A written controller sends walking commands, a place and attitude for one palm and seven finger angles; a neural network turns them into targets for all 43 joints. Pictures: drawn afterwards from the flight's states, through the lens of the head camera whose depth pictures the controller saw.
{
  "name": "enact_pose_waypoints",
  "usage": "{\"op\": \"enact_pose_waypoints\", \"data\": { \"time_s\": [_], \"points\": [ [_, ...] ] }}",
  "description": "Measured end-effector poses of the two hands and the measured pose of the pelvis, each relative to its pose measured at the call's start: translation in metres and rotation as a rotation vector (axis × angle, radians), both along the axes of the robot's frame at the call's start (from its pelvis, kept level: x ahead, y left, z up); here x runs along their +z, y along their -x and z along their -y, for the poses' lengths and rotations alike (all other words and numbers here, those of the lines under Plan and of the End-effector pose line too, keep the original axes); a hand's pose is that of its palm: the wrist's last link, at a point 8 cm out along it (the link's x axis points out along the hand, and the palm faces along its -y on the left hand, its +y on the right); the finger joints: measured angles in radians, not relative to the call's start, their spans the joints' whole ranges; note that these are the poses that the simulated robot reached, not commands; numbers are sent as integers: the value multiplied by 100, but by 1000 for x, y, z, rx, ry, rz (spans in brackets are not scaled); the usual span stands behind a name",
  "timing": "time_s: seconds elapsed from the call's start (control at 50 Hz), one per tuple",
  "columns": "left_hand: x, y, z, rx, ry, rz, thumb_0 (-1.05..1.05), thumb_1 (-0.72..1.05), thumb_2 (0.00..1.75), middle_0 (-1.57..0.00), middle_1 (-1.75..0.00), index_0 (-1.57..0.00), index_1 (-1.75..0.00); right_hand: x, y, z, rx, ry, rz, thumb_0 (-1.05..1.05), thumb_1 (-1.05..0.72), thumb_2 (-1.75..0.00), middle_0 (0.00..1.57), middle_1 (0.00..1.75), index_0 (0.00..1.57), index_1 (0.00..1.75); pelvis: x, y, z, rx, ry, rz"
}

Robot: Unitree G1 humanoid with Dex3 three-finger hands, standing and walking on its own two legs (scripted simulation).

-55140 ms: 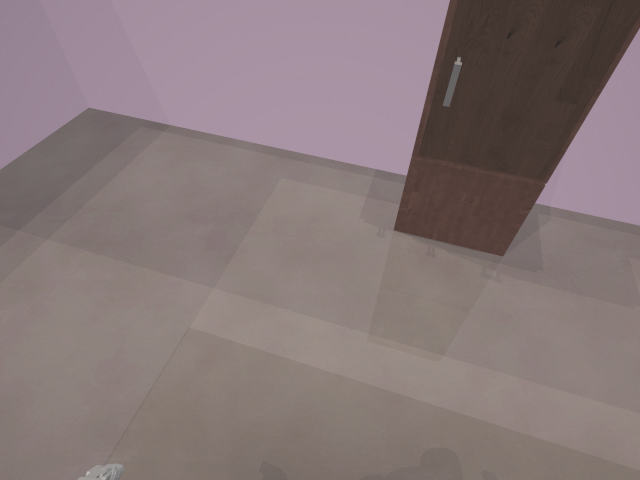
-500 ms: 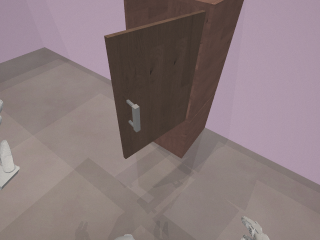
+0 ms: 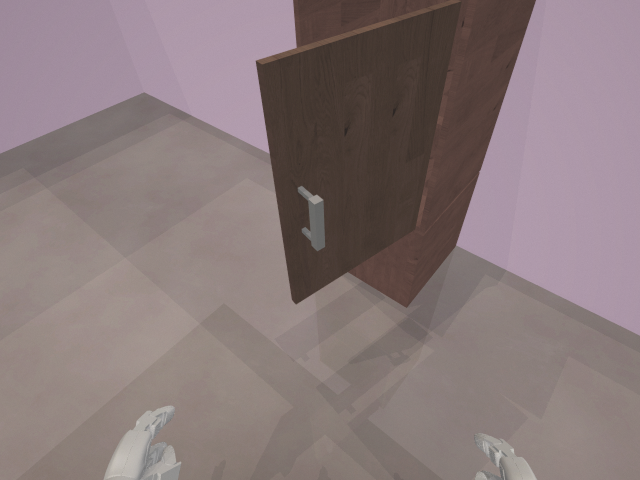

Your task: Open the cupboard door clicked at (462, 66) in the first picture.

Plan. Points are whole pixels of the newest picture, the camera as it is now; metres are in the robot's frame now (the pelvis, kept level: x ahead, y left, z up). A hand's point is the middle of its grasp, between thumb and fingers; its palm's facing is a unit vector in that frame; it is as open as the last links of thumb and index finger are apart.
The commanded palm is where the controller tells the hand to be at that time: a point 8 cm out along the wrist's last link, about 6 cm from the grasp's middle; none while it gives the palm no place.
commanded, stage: let the arm hang, fingers relaxed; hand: left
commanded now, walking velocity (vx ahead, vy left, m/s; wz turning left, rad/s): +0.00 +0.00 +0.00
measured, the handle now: (310, 218) +0.59 +0.05 -0.04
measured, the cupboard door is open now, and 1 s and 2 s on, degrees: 77 77 77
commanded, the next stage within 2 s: look to check the result in 0.90 s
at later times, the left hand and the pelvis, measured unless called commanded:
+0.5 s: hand out of the picture -0.07 +0.21 -0.16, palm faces +0.06 -0.97 -0.22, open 7.3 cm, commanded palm none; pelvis -0.01 +0.02 +0.02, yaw +1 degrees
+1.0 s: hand out of the picture -0.02 +0.18 -0.16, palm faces +0.05 -0.98 -0.18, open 7.4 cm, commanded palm none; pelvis -0.01 +0.02 +0.02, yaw +0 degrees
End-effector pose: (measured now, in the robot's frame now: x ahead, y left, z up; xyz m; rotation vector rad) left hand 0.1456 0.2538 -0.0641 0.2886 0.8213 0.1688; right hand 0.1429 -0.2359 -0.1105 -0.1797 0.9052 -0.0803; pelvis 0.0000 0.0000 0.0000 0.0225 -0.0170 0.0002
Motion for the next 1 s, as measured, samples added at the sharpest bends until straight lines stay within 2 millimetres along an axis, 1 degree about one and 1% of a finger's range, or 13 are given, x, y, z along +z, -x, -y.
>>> {"op": "enact_pose_waypoints", "data": {
  "time_s": [0.06, 0.08, 0.1, 0.16, 0.24, 0.3, 0.34, 0.4, 0.46, 0.64, 0.74, 0.84, 1.0],
  "points": [
    [-54, 65, 31, 34, 135, -270, 1, 91, 90, -20, -30, -20, -30, -3, 28, -7, -15, 11, -116, 1, -90, -90, 20, 29, 20, 30, 3, 2, 0, 5, 8, 15],
    [-63, 84, 34, 88, 160, -321, 0, 93, 90, -20, -30, -20, -30, -4, 39, -9, -20, 18, -161, 0, -90, -90, 20, 29, 20, 30, 5, 3, 0, 7, 12, 17],
    [-68, 99, 30, 133, 161, -359, -1, 97, 90, -20, -30, -20, -30, -4, 51, -10, -22, 25, -207, 0, -90, -90, 20, 29, 20, 30, 6, 4, 1, 11, 17, 18],
    [-75, 144, 20, 176, 164, -488, -2, 101, 90, -21, -30, -21, -30, -8, 87, -13, -42, 45, -337, 0, -91, -90, 20, 29, 20, 30, 10, 6, -2, 18, 33, 16],
    [-71, 194, 11, 208, 155, -633, -1, 98, 90, -20, -30, -20, -30, -11, 126, -10, -77, 63, -459, 0, -93, -90, 20, 29, 20, 30, 14, 9, -9, 21, 40, 13],
    [-66, 219, 5, 224, 145, -706, -1, 96, 90, -20, -30, -20, -30, -12, 150, -13, -95, 60, -521, 0, -92, -90, 20, 29, 20, 30, 15, 11, -14, 20, 39, 11],
    [-63, 229, 2, 229, 139, -733, 0, 94, 90, -20, -30, -20, -30, -14, 162, -16, -105, 53, -549, 0, -92, -90, 20, 29, 20, 30, 16, 12, -17, 19, 37, 11],
    [-61, 233, -1, 230, 132, -745, 0, 93, 90, -20, -30, -20, -30, -16, 175, -23, -115, 38, -573, 0, -91, -90, 20, 29, 20, 30, 16, 13, -20, 17, 35, 13],
    [-61, 226, -2, 223, 129, -726, 0, 92, 90, -20, -30, -20, -30, -19, 182, -31, -120, 18, -579, 0, -91, -90, 20, 29, 20, 30, 16, 14, -23, 16, 32, 15],
    [-65, 179, 6, 177, 142, -592, 0, 91, 90, -20, -30, -20, -30, -26, 176, -54, -122, -46, -535, 0, -91, -90, 20, 29, 20, 30, 15, 14, -25, 11, 25, 14],
    [-67, 159, 16, 155, 158, -539, 0, 91, 90, -20, -30, -20, -30, -27, 172, -58, -127, -58, -520, 1, -91, -90, 20, 29, 20, 30, 15, 12, -24, 8, 24, 15],
    [-68, 157, 17, 152, 157, -546, 1, 92, 90, -20, -30, -20, -30, -26, 173, -56, -141, -56, -521, 1, -91, -90, 20, 29, 20, 30, 15, 10, -22, 5, 24, 14],
    [-68, 167, 20, 170, 163, -587, 0, 91, 90, -20, -30, -20, -30, -24, 174, -49, -142, -42, -547, 0, -91, -90, 20, 29, 19, 30, 15, 6, -20, 8, 24, 12]
  ]
}}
